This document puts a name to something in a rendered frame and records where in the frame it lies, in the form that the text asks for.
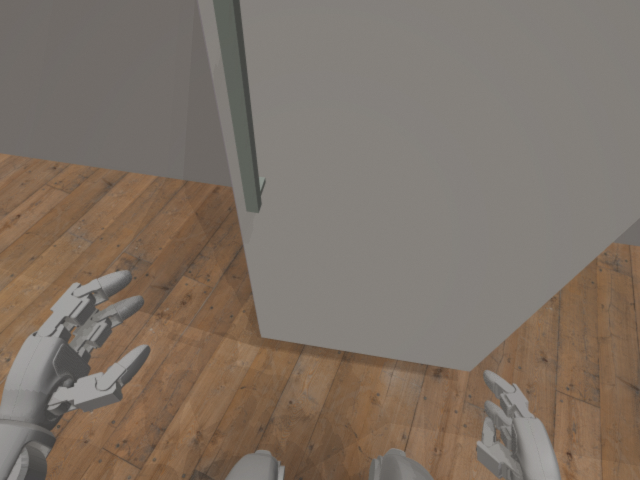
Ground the handle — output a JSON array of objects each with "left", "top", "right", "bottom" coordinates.
[{"left": 213, "top": 0, "right": 266, "bottom": 213}]

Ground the robot right thigh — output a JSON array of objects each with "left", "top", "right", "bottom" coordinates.
[{"left": 368, "top": 454, "right": 434, "bottom": 480}]

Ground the left robot forearm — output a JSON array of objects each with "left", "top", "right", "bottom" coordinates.
[{"left": 0, "top": 420, "right": 56, "bottom": 480}]

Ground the robot left thigh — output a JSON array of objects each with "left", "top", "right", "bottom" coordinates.
[{"left": 225, "top": 453, "right": 285, "bottom": 480}]

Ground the left robot hand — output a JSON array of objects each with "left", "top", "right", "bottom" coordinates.
[{"left": 0, "top": 270, "right": 151, "bottom": 431}]

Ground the fridge door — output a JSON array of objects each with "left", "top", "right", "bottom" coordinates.
[{"left": 198, "top": 0, "right": 640, "bottom": 372}]

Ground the robot thigh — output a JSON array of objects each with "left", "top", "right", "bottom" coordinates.
[
  {"left": 225, "top": 453, "right": 285, "bottom": 480},
  {"left": 368, "top": 454, "right": 434, "bottom": 480}
]

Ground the right robot hand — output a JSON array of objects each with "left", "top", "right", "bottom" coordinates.
[{"left": 477, "top": 370, "right": 561, "bottom": 480}]

